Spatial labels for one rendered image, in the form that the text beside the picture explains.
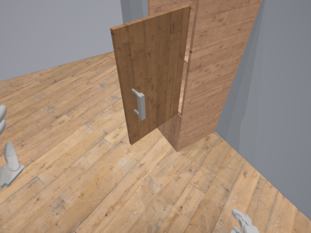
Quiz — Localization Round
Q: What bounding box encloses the left robot hand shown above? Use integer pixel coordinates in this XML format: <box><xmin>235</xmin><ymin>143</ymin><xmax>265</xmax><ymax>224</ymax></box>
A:
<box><xmin>0</xmin><ymin>105</ymin><xmax>24</xmax><ymax>191</ymax></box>

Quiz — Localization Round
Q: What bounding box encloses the right robot hand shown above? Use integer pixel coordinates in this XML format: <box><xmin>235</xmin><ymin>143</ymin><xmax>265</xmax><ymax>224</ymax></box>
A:
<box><xmin>231</xmin><ymin>209</ymin><xmax>259</xmax><ymax>233</ymax></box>

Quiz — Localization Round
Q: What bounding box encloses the handle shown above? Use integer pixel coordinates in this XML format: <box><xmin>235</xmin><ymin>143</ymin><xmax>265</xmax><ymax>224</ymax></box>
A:
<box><xmin>131</xmin><ymin>89</ymin><xmax>146</xmax><ymax>120</ymax></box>

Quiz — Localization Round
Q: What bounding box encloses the cupboard door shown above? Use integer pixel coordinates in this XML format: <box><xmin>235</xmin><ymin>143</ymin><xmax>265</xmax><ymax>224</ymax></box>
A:
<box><xmin>110</xmin><ymin>4</ymin><xmax>191</xmax><ymax>145</ymax></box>

